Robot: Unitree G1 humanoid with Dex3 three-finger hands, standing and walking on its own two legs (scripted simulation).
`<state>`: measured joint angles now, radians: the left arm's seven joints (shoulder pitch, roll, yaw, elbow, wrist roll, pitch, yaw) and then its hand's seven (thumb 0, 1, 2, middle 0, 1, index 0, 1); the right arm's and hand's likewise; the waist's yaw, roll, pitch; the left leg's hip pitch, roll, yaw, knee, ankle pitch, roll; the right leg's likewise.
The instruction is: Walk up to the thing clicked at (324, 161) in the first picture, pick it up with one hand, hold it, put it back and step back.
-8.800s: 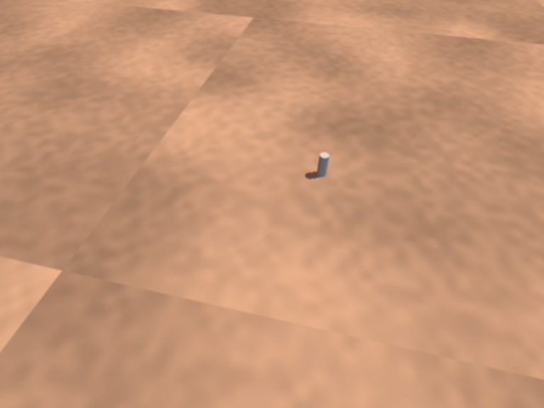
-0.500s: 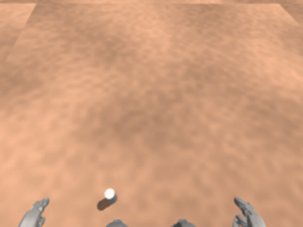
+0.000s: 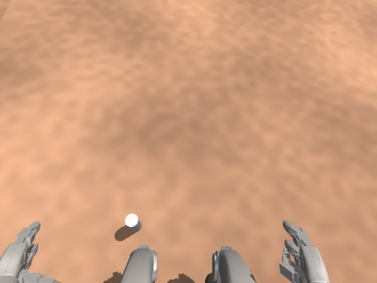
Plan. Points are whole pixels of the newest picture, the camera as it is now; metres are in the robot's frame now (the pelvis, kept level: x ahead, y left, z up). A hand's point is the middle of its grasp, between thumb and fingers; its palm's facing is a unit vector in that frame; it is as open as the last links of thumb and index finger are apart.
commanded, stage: go down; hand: left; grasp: from the side
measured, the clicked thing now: (133, 223) +0.35 +0.20 -0.59
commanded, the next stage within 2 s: approach in 1.88 s
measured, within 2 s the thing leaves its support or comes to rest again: neither
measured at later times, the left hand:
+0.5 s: hand (50, 236) +0.24 +0.34 -0.20, palm faces +0.08 -0.97 -0.24, open 16.9 cm
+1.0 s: hand (51, 227) +0.27 +0.36 -0.24, palm faces +0.06 -0.98 -0.19, open 17.4 cm
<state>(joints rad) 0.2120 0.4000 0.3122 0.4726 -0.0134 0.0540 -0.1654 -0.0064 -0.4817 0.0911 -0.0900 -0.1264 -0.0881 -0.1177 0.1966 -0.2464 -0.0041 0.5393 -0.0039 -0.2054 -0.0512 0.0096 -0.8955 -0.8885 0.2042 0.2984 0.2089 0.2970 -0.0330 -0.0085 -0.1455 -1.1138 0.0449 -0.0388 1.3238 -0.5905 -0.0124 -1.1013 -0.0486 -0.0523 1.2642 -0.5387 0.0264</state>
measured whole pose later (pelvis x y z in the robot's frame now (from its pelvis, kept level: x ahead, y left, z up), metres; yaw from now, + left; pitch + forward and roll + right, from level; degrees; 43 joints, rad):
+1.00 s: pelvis -0.07 +0.00 -0.21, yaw -3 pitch +32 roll -5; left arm -0.33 0.72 0.69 0.91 -0.19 -0.41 -0.67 -0.01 -0.55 0.11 -0.06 -0.13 -0.06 -0.12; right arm 0.07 -0.34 0.06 0.69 -0.02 -0.20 -0.04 0.01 -0.91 -0.90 0.20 0.30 0.21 0.30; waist -0.04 -0.02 -0.13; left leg -1.96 0.03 -0.11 2.09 -0.70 -0.03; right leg -1.94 -0.05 -0.05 2.01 -0.63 0.02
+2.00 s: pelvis -0.08 +0.00 -0.27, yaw -3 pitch +30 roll -6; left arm -0.44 0.81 0.77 0.98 -0.22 -0.43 -0.77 -0.01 -0.56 0.11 -0.05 -0.10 -0.04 -0.10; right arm 0.06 -0.37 0.09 0.70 -0.03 -0.20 -0.02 0.01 -0.92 -0.90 0.20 0.30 0.21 0.30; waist -0.06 -0.03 -0.08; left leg -2.12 0.01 -0.12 2.28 -0.69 -0.02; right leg -2.09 -0.05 -0.05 2.18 -0.63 0.03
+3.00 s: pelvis -0.09 +0.02 -0.37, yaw -12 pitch +12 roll -16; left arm -0.48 0.71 0.52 1.35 -0.22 -1.09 -0.40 -0.02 -0.60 0.02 -0.07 -0.10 -0.07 -0.09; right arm -0.18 -0.39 0.42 0.61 -0.30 -0.11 0.12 0.00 -0.93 -0.90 0.21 0.30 0.21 0.30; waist -0.19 -0.23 0.24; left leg -2.20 -0.01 -0.33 2.66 -0.70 -0.02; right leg -2.08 0.01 -0.19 2.40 -0.56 0.06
